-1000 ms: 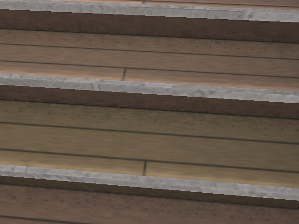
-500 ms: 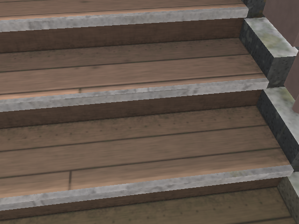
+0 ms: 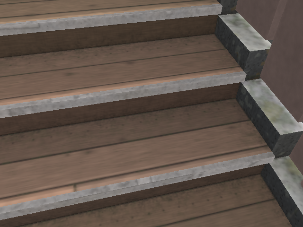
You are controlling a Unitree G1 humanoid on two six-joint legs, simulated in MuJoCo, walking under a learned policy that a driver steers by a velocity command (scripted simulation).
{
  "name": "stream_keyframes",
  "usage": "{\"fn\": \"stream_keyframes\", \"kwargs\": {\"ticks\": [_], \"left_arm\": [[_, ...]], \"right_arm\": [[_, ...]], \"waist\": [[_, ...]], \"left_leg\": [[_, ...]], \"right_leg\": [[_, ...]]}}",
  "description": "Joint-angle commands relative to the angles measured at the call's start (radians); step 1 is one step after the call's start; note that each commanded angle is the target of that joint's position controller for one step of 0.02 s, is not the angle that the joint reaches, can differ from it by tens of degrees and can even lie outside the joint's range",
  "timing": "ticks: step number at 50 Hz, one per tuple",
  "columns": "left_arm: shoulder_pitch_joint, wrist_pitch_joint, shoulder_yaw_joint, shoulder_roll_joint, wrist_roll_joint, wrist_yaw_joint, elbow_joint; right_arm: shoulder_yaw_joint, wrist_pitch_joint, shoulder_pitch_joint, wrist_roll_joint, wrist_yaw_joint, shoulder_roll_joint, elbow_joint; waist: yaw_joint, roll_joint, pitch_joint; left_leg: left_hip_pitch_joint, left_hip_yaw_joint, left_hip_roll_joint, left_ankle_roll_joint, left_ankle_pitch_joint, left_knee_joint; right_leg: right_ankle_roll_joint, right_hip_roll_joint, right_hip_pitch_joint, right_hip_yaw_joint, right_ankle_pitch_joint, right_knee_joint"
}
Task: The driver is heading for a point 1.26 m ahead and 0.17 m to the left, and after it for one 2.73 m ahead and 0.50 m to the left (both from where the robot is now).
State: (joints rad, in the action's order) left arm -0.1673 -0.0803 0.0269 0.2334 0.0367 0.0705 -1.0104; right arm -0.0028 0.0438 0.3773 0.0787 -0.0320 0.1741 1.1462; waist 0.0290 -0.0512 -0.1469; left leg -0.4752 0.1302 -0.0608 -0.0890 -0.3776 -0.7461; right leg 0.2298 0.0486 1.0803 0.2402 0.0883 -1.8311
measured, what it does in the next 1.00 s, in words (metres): climbs: right foot 0.16 m higher, then left foot 0.16 m higher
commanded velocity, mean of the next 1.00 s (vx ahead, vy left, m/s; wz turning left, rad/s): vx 0.50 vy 0.00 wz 0.10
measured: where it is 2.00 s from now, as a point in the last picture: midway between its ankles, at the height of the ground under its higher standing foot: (117, 59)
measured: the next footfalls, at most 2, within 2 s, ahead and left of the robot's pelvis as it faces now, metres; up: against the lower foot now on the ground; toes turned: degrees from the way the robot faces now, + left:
right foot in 0.34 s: +0.43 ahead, -0.10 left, +0.16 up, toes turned -6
left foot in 0.92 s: +0.69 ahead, +0.14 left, +0.32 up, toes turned +12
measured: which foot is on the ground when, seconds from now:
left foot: down 0.00-0.34, up 0.36-0.90, down 0.92-1.00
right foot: up 0.00-0.32, down 0.34-0.98, up 1.00-1.00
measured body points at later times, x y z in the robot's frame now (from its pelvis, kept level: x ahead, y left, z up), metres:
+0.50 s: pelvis +0.30 -0.03 +0.12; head +0.30 -0.01 +0.57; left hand +0.38 +0.21 -0.03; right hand +0.36 -0.28 +0.00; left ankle +0.19 +0.08 -0.39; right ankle +0.39 -0.09 -0.55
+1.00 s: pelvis +0.58 +0.04 +0.22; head +0.58 +0.05 +0.67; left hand +0.51 +0.23 +0.06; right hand +0.83 -0.11 +0.14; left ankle +0.65 +0.14 -0.39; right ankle +0.42 -0.10 -0.49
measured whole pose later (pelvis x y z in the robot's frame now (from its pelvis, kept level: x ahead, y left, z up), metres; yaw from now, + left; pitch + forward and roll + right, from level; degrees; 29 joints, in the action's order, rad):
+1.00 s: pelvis +0.58 +0.04 +0.22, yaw +9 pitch +6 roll +4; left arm -0.42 -0.12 -0.03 0.14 0.09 0.10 -1.08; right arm -0.03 0.01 -0.02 0.02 -0.08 0.14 0.79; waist -0.02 -0.08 -0.12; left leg -0.89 0.15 -0.04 -0.10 -0.50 -1.26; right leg 0.07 -0.15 0.11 -0.13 -0.10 -0.58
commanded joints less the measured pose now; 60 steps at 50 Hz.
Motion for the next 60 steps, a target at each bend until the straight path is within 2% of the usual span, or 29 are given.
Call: {"fn": "stream_keyframes", "kwargs": {"ticks": [1,8,9,12,14,16,17,18,19,20,22,24,25,26,29,36,38,40,43,45,47,48,49,50,51,53,55,56,60], "left_arm": [[-0.024,0.008,-0.026,-0.044,0.012,0.014,0.007],[0.288,0.017,-0.097,-0.104,0.001,-0.015,0.184],[0.41,0.022,-0.099,-0.159,-0.019,-0.077,0.341],[0.43,0.062,-0.098,-0.093,-0.032,-0.076,0.41],[0.274,0.066,-0.102,-0.11,-0.058,-0.086,0.381],[0.007,0.05,-0.057,-0.05,-0.083,-0.102,0.293],[-0.154,0.036,-0.026,0.011,-0.066,-0.099,0.24],[-0.25,0.031,0.012,0.071,-0.017,-0.097,0.184],[-0.299,0.05,0.053,0.16,-0.003,-0.099,0.165],[-0.167,0.049,0.061,0.168,-0.022,-0.092,0.169],[-0.085,0.021,0.045,0.03,-0.031,-0.092,0.082],[-0.12,-0.007,0.003,-0.141,0.012,-0.089,-0.004],[-0.129,-0.016,-0.001,-0.149,0.017,-0.089,-0.032],[-0.092,-0.002,-0.04,-0.186,0.081,-0.019,-0.015],[-0.049,-0.019,-0.032,-0.103,0.052,0.01,-0.021],[-0.358,-0.025,-0.068,-0.105,0.124,-0.002,-0.14],[-0.437,-0.03,-0.08,-0.114,0.122,0.0,-0.149],[-0.401,-0.027,-0.079,-0.086,0.082,0.017,-0.115],[-0.326,-0.039,-0.066,0.015,0.029,0.018,-0.055],[-0.317,-0.048,-0.031,0.117,0.044,0.012,-0.052],[-0.354,-0.058,-0.025,0.081,0.052,0.018,-0.056],[-0.457,-0.062,-0.039,0.001,0.083,0.021,-0.075],[-0.405,-0.054,-0.031,0.047,0.057,0.032,-0.054],[-0.207,-0.037,-0.02,0.0,0.034,0.046,-0.001],[-0.171,-0.023,-0.013,0.004,0.002,0.051,0.011],[-0.099,-0.041,-0.006,-0.019,0.014,0.009,0.039],[-0.042,-0.022,-0.035,-0.069,0.012,0.011,0.076],[-0.04,-0.004,-0.041,-0.063,0.012,0.002,0.099],[-0.009,0.021,-0.044,-0.031,0.021,0.016,0.078]], "right_arm": [[-0.018,0.043,-0.104,0.021,-0.02,-0.03,-0.073],[-0.05,0.044,0.259,0.083,-0.013,-0.071,0.075],[-0.018,0.097,0.152,-0.114,0.035,0.028,0.015],[-0.008,0.088,0.274,-0.132,0.102,0.032,0.035],[0.003,0.077,0.226,-0.128,0.108,0.062,0.018],[0.029,0.088,0.28,-0.108,0.091,0.146,0.001],[0.043,0.105,0.214,-0.115,0.076,0.176,-0.025],[0.042,0.113,0.253,-0.129,0.05,0.127,-0.079],[0.062,0.107,0.161,-0.111,0.018,0.102,-0.134],[0.072,0.109,0.112,-0.065,0.005,0.058,-0.18],[0.064,0.086,-0.044,-0.029,0.013,0.002,-0.3],[0.039,0.066,-0.082,-0.035,0.031,-0.076,-0.371],[0.017,0.057,-0.078,-0.035,0.034,-0.113,-0.393],[0.001,0.017,-0.133,-0.07,-0.035,-0.06,-0.33],[0.009,0.016,-0.06,-0.048,-0.067,-0.01,-0.322],[-0.043,-0.017,-0.443,-0.052,-0.04,-0.003,-0.432],[-0.037,-0.033,-0.528,-0.045,-0.03,0.017,-0.456],[-0.051,-0.073,-0.635,-0.037,-0.039,-0.015,-0.478],[-0.055,-0.08,-0.558,-0.028,-0.082,-0.067,-0.443],[-0.034,-0.051,-0.524,-0.052,-0.079,-0.016,-0.456],[-0.006,-0.022,-0.37,-0.062,-0.053,0.044,-0.423],[-0.001,-0.011,-0.245,-0.086,-0.043,0.074,-0.378],[0.016,-0.026,-0.053,-0.075,-0.034,0.115,-0.318],[0.044,-0.033,0.188,-0.024,-0.026,0.206,-0.217],[0.077,-0.013,0.231,-0.013,-0.005,0.257,-0.2],[0.069,0.021,0.082,-0.031,-0.003,0.14,-0.159],[0.038,0.003,-0.047,-0.042,-0.026,0.02,-0.132],[0.016,0.004,-0.094,-0.007,-0.041,-0.03,-0.113],[0.006,0.062,-0.175,-0.001,-0.031,-0.014,-0.124]], "waist": [[-0.081,0.092,0.083],[0.02,0.083,0.169],[-0.031,0.05,0.325],[0.03,0.072,0.298],[-0.034,0.139,0.186],[-0.154,0.27,-0.022],[-0.246,0.283,-0.107],[-0.224,0.187,-0.223],[-0.242,-0.081,-0.241],[-0.163,-0.089,-0.203],[-0.073,0.099,0.039],[0.011,0.115,0.128],[0.038,0.109,0.147],[-0.017,0.092,0.175],[0.086,0.051,0.113],[-0.045,0.053,0.112],[-0.091,0.001,0.1],[-0.107,-0.007,0.136],[-0.032,-0.092,0.092],[0.008,-0.119,0.073],[0.016,-0.123,-0.069],[0.001,-0.04,-0.218],[0.102,0.028,-0.236],[0.186,0.208,-0.131],[0.175,0.217,-0.124],[0.068,0.154,0.034],[-0.028,0.04,0.001],[-0.076,-0.018,0.011],[-0.129,0.042,0.106]], "left_leg": [[0.048,-0.242,0.172,-0.081,0.144,0.402],[0.456,-0.316,0.269,-0.141,0.279,0.448],[0.154,-0.28,0.238,-0.07,0.121,0.592],[0.237,-0.269,0.28,-0.084,0.412,0.809],[0.37,-0.077,0.239,-0.052,1.17,0.689],[0.53,-0.108,0.312,-0.075,1.82,0.32],[0.548,-0.101,0.32,-0.06,1.738,0.094],[0.214,-0.123,0.216,-0.03,1.439,-0.227],[-0.013,-0.117,-0.027,0.019,0.373,-0.693],[-0.112,-0.255,-0.001,0.017,0.195,-1.009],[-0.267,-0.243,0.067,-0.016,0.29,-1.085],[-0.342,-0.256,0.06,-0.058,0.275,-1.217],[-0.401,-0.283,0.053,-0.077,0.28,-1.274],[-0.627,-0.448,0.014,-0.219,0.4,-1.361],[-0.705,-0.319,0.038,-0.258,0.344,-1.323],[-1.095,-0.207,0.141,-0.21,0.38,-1.274],[-1.068,-0.156,0.183,-0.17,0.414,-1.152],[-0.892,-0.056,0.221,-0.138,0.319,-0.907],[-0.474,0.043,0.126,-0.095,0.155,-0.788],[-0.409,0.079,0.032,-0.08,-0.019,-0.539],[-0.095,0.035,-0.021,-0.133,0.175,-0.388],[0.259,-0.206,0.036,-0.215,0.371,-0.355],[0.431,-0.469,0.087,-0.247,0.116,-0.104],[0.553,-0.846,0.198,-0.302,0.005,0.216],[0.502,-0.986,0.239,-0.253,-0.128,0.297],[0.264,-0.858,0.207,-0.199,-0.035,0.274],[0.201,-0.726,0.201,-0.188,0.178,0.249],[0.153,-0.635,0.187,-0.178,0.236,0.261],[-0.149,-0.313,0.087,-0.123,0.137,0.372]], "right_leg": [[-0.005,-0.054,0.168,-0.083,-0.01,-0.106],[0.063,-0.104,0.652,-0.15,-0.119,-0.27],[-0.11,-0.115,0.407,-0.34,-0.408,-0.099],[-0.156,-0.175,0.116,-0.396,-0.402,0.261],[-0.078,-0.074,-0.227,-0.487,-0.458,0.556],[-0.038,0.057,-0.573,-0.507,-0.533,0.733],[-0.016,0.04,-0.734,-0.409,-0.487,0.841],[0.079,-0.134,-1.008,-0.006,-0.653,0.933],[0.192,-0.359,-1.055,0.544,-0.655,1.381],[0.188,-0.375,-0.967,0.701,-0.775,1.534],[0.082,-0.337,-0.739,0.427,-0.916,1.472],[0.04,-0.295,-0.594,0.227,-0.707,1.446],[0.02,-0.289,-0.578,0.142,-0.595,1.47],[0.023,-0.284,-0.615,0.144,-0.456,1.481],[-0.006,-0.208,-0.6,-0.124,-0.397,1.517],[-0.011,-0.259,-0.878,-0.175,-0.425,1.591],[0.0,-0.28,-0.919,-0.201,-0.361,1.635],[0.025,-0.325,-0.863,-0.252,-0.25,1.752],[0.044,-0.332,-0.795,-0.396,0.3,1.718],[0.053,-0.358,-1.034,-0.434,0.82,1.602],[-0.002,-0.336,-1.099,-0.461,1.175,1.393],[-0.062,-0.286,-0.846,-0.407,0.974,1.219],[-0.1,-0.174,-0.635,-0.364,0.609,1.03],[-0.159,-0.031,-0.28,-0.247,-0.137,0.689],[-0.15,-0.027,-0.157,-0.04,-0.111,0.326],[-0.12,-0.005,-0.035,0.029,-0.061,-0.054],[-0.059,0.018,0.118,0.015,-0.089,-0.314],[-0.047,-0.006,0.161,-0.006,-0.068,-0.317],[-0.032,-0.104,0.052,-0.177,-0.105,-0.117]]}}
